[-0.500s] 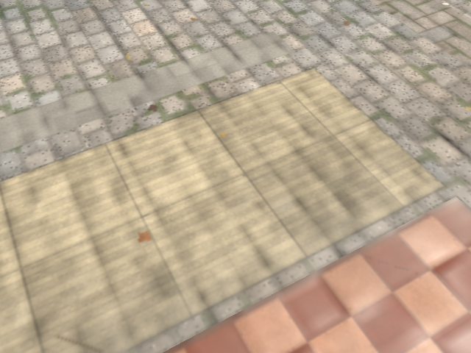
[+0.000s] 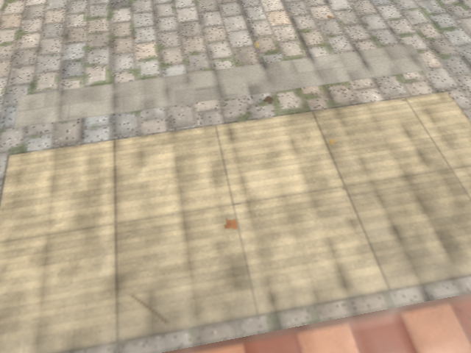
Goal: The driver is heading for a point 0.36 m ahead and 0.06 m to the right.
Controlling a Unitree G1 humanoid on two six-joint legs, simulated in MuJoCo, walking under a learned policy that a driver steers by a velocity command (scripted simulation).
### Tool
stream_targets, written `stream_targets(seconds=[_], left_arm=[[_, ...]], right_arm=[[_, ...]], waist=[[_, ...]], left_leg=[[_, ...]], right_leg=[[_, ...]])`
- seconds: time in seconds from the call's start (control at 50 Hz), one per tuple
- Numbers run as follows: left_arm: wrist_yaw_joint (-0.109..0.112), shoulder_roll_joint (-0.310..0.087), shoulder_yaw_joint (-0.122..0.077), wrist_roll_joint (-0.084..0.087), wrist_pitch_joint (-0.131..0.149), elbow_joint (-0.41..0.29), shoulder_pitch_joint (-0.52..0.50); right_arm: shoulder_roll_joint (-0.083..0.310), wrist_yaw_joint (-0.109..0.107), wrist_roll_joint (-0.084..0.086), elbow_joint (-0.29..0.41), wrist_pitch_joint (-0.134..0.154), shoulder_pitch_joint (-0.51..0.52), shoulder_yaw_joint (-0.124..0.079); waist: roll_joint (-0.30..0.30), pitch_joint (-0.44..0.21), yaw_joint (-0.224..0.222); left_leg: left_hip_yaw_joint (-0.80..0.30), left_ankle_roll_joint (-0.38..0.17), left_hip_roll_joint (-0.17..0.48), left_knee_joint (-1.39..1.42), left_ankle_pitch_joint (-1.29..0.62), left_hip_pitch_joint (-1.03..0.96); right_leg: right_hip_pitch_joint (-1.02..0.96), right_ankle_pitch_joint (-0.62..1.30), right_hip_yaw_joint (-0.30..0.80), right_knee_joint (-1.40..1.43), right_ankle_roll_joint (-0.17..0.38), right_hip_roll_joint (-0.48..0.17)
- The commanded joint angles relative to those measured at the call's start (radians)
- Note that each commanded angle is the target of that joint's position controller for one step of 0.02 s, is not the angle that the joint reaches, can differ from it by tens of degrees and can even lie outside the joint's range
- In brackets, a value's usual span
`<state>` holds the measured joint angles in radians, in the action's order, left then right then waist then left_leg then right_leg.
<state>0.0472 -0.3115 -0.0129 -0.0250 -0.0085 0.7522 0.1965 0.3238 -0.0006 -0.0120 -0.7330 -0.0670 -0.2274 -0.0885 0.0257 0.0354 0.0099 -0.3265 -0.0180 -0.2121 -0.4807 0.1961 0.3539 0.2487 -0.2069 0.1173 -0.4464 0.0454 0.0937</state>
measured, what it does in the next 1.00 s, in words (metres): steps on the spot: left foot, then right foot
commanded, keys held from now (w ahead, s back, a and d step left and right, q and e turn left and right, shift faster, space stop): e+shift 0.42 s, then shift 0.26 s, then q+shift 0.32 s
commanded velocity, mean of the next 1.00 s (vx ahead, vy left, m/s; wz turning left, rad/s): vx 0.00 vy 0.00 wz -0.23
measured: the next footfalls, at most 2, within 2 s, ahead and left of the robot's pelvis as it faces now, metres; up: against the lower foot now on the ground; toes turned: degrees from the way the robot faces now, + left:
left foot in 0.40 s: +0.06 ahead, +0.09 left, +0.00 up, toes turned -26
right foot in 0.82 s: -0.01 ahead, -0.10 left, +0.00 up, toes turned -18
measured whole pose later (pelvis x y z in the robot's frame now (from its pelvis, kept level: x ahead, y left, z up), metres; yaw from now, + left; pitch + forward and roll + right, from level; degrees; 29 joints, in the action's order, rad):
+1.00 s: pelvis +0.01 +0.01 +0.00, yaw -15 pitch +0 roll +0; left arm 0.06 -0.24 -0.01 -0.02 -0.05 0.80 0.11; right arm 0.31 0.01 -0.01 -0.83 -0.07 -0.32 -0.06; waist 0.05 0.08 0.06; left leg 0.01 0.01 -0.02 -1.06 0.47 0.43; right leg 0.13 -0.27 -0.06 -0.40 0.03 0.01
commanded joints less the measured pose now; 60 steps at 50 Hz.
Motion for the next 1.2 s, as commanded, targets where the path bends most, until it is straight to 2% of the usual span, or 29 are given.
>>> stream_targets(seconds=[0.02,0.04,0.08,0.12,0.2,0.3,0.34,0.38,0.4,0.42,0.44,0.46,0.48,0.5,0.56,0.68,0.72,0.78,0.8,0.82,0.84,0.86,0.88,0.9,0.94,0.98,1.08,1.16,1.2], left_arm=[[-0.013,-0.07,0.002,-0.03,0.023,-0.055,-0.068],[-0.022,-0.042,0.01,-0.006,0.025,-0.049,-0.105],[-0.032,-0.156,-0.034,0.006,0.017,-0.028,-0.042],[-0.038,-0.197,-0.059,0.014,0.006,-0.002,0.067],[-0.034,-0.189,-0.088,0.024,-0.003,0.026,0.15],[-0.039,-0.189,-0.119,0.02,-0.019,0.024,0.14],[-0.046,-0.19,-0.127,0.017,-0.025,0.012,0.105],[-0.051,-0.183,-0.129,0.021,-0.031,-0.011,0.03],[-0.049,-0.152,-0.121,0.027,-0.028,-0.021,0.026],[-0.045,-0.066,-0.104,0.025,-0.025,-0.013,0.138],[-0.032,-0.123,-0.113,0.007,-0.024,-0.01,0.145],[-0.034,-0.183,-0.125,-0.008,-0.029,-0.012,0.102],[-0.04,-0.172,-0.124,-0.011,-0.035,0.002,0.106],[-0.048,-0.153,-0.119,-0.008,-0.044,0.018,0.125],[-0.063,-0.125,-0.1,0.006,-0.055,0.027,0.112],[-0.059,-0.079,-0.062,0.015,-0.063,0.017,-0.004],[-0.047,-0.032,-0.036,0.019,-0.066,0.032,-0.025],[-0.011,-0.055,-0.036,0.02,-0.063,0.047,-0.008],[-0.001,-0.074,-0.04,0.018,-0.05,0.058,0.028],[0.008,-0.124,-0.051,0.009,-0.034,0.065,0.061],[0.019,-0.181,-0.06,-0.008,-0.023,0.06,0.094],[0.015,-0.24,-0.077,0.02,-0.034,0.067,0.044],[0.007,-0.15,-0.062,0.021,-0.031,0.042,0.027],[0.004,-0.088,-0.042,0.02,-0.029,0.022,-0.029],[0.013,-0.053,-0.028,0.006,-0.031,-0.002,-0.101],[0.018,-0.064,-0.031,-0.002,-0.028,-0.007,-0.092],[0.004,-0.102,-0.047,-0.008,-0.009,-0.011,-0.064],[-0.023,-0.142,-0.068,-0.005,0.0,-0.02,-0.056],[-0.036,-0.15,-0.076,0.012,0.0,-0.024,-0.06]], right_arm=[[0.078,-0.016,-0.01,0.025,0.016,-0.044,-0.005],[0.069,-0.009,-0.011,0.016,0.016,-0.052,0.001],[0.101,-0.014,-0.017,0.03,0.021,0.011,-0.003],[0.103,-0.021,-0.007,0.039,0.021,0.045,0.005],[0.085,-0.039,0.013,0.073,0.024,0.126,0.021],[0.082,-0.044,0.022,0.098,0.04,0.15,0.033],[0.084,-0.049,0.023,0.093,0.047,0.12,0.035],[0.084,-0.061,0.017,0.069,0.055,0.042,0.034],[0.12,-0.071,0.01,0.058,0.061,0.017,0.025],[0.193,-0.08,0.004,0.079,0.056,0.054,0.014],[0.229,-0.074,-0.011,0.116,0.048,0.135,0.014],[0.172,-0.065,-0.018,0.097,0.046,0.11,0.023],[0.113,-0.055,-0.011,0.092,0.05,0.128,0.039],[0.091,-0.048,-0.01,0.092,0.054,0.135,0.046],[0.094,-0.045,-0.012,0.066,0.061,0.052,0.047],[0.107,-0.034,-0.012,-0.003,0.07,-0.068,0.042],[0.069,-0.022,-0.013,-0.023,0.076,-0.056,0.063],[0.136,-0.006,-0.003,-0.062,0.066,-0.088,0.041],[0.153,-0.004,0.006,-0.062,0.066,-0.078,0.032],[0.146,-0.004,0.016,-0.051,0.072,-0.078,0.031],[0.083,-0.004,0.026,-0.018,0.077,-0.074,0.043],[0.037,-0.016,0.027,-0.002,0.065,-0.089,0.05],[0.103,-0.029,0.008,-0.028,0.047,-0.079,0.028],[0.101,-0.027,0.004,-0.043,0.033,-0.09,0.015],[0.085,-0.006,-0.002,-0.049,0.005,-0.101,0.006],[0.067,0.017,-0.002,-0.036,-0.008,-0.089,0.005],[0.028,0.053,0.001,0.039,-0.017,-0.006,0.013],[0.043,0.061,0.01,0.084,-0.019,0.016,0.004],[0.045,0.056,0.002,0.087,-0.013,-0.023,-0.003]], waist=[[-0.127,-0.032,0.035],[-0.126,-0.035,0.071],[-0.179,-0.015,0.029],[-0.168,-0.021,-0.005],[-0.178,-0.067,-0.031],[-0.181,-0.111,-0.031],[-0.186,-0.115,-0.017],[-0.178,-0.105,0.037],[-0.121,-0.107,0.038],[0.107,-0.144,-0.028],[0.133,-0.086,-0.023],[0.081,-0.048,-0.025],[0.048,-0.014,-0.045],[0.056,-0.004,-0.055],[0.099,-0.023,-0.032],[0.134,-0.036,0.021],[0.144,-0.048,0.013],[0.18,-0.015,-0.007],[0.152,-0.03,-0.031],[0.098,-0.074,-0.037],[-0.073,-0.13,-0.041],[-0.29,-0.107,-0.029],[-0.173,-0.094,-0.049],[-0.116,-0.054,-0.016],[-0.152,0.003,0.019],[-0.186,0.015,0.011],[-0.185,-0.003,-0.016],[-0.195,-0.03,-0.02],[-0.138,-0.046,0.019]], left_leg=[[0.062,0.028,0.088,-0.211,0.238,-0.069],[0.131,0.032,0.123,-0.209,0.172,-0.108],[0.21,0.037,0.102,-0.267,0.193,-0.006],[0.234,0.052,0.095,-0.316,0.277,0.115],[0.22,0.061,0.099,-0.327,0.3,0.192],[0.211,0.044,0.09,-0.22,0.264,0.087],[0.21,0.033,0.084,-0.123,0.231,-0.017],[0.219,0.022,0.092,0.102,0.101,-0.216],[0.17,0.004,0.178,0.224,0.033,-0.364],[-0.067,-0.049,0.439,0.297,0.155,-0.47],[-0.224,-0.143,0.594,0.311,0.136,-0.305],[-0.16,-0.193,0.579,0.269,-0.017,-0.227],[-0.054,-0.185,0.511,0.238,-0.137,-0.18],[0.04,-0.168,0.449,0.211,-0.24,-0.172],[0.141,-0.17,0.401,0.152,-0.534,-0.239],[0.143,-0.19,0.417,0.111,-0.6,-0.353],[0.146,-0.178,0.392,0.115,-0.586,-0.271],[0.056,-0.147,0.368,0.057,-0.67,-0.235],[0.033,-0.12,0.367,0.032,-0.644,-0.197],[0.031,-0.084,0.349,0.0,-0.502,-0.109],[0.107,-0.046,0.284,-0.146,-0.155,0.042],[0.302,-0.027,0.13,-0.314,0.361,0.143],[0.312,-0.011,0.17,-0.539,0.458,0.15],[0.298,-0.002,0.188,-0.618,0.408,0.145],[0.308,0.023,0.207,-0.659,0.31,0.139],[0.337,0.049,0.21,-0.632,0.258,0.156],[0.374,0.041,0.246,-0.403,0.227,0.096],[0.436,0.001,0.226,-0.255,0.221,-0.011],[0.443,-0.024,0.205,-0.104,0.132,-0.121]], right_leg=[[0.11,-0.103,0.452,0.289,0.156,-0.363],[0.11,-0.019,0.373,0.255,0.141,-0.297],[0.003,0.167,0.347,0.166,0.124,-0.223],[-0.138,0.387,0.395,0.107,0.136,-0.225],[-0.288,0.473,0.458,0.07,0.138,-0.196],[-0.249,0.429,0.521,0.073,0.132,-0.17],[-0.173,0.368,0.543,0.077,0.109,-0.154],[-0.026,0.201,0.526,0.064,0.043,-0.095],[0.11,-0.011,0.465,0.011,-0.017,-0.032],[0.228,-0.316,0.261,-0.23,-0.07,0.09],[0.321,-0.38,0.099,-0.404,-0.08,0.118],[0.278,-0.331,0.076,-0.526,-0.076,0.026],[0.257,-0.282,0.069,-0.595,-0.069,0.018],[0.247,-0.246,0.055,-0.653,-0.072,0.02],[0.27,-0.226,0.008,-0.721,-0.088,0.025],[0.234,-0.24,-0.003,-0.458,-0.085,0.011],[0.061,-0.246,-0.05,-0.25,-0.071,-0.023],[-0.046,-0.109,-0.111,0.001,-0.048,0.002],[-0.131,0.028,-0.085,0.112,-0.034,-0.024],[-0.272,0.116,-0.02,0.141,-0.014,-0.108],[-0.432,0.361,0.128,0.122,0.036,-0.318],[-0.363,0.646,0.208,0.093,0.184,-0.471],[-0.301,0.645,0.17,0.103,0.234,-0.486],[-0.227,0.581,0.09,0.117,0.213,-0.435],[-0.143,0.472,-0.031,0.141,0.154,-0.357],[-0.146,0.409,-0.088,0.147,0.146,-0.33],[-0.168,0.401,-0.152,0.106,0.141,-0.384],[-0.148,0.394,-0.201,0.021,0.099,-0.417],[-0.092,0.315,-0.255,-0.114,0.041,-0.414]])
